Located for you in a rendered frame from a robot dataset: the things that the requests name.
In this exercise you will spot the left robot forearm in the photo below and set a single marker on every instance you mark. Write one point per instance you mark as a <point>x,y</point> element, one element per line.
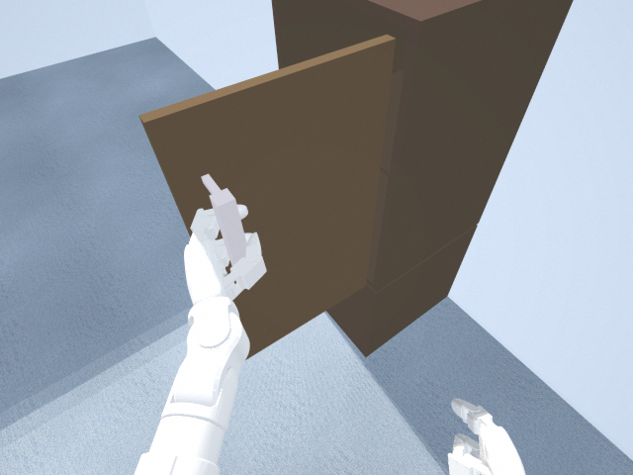
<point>195,418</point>

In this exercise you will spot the robot right hand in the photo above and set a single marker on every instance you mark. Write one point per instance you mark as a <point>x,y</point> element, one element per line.
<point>495,453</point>

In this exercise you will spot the handle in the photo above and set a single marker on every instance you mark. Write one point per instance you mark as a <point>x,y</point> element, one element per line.
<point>228,218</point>

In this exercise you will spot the robot left hand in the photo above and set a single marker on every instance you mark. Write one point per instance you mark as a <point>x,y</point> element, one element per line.
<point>206,260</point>

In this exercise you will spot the cupboard door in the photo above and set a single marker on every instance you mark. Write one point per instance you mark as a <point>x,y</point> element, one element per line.
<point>301,148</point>

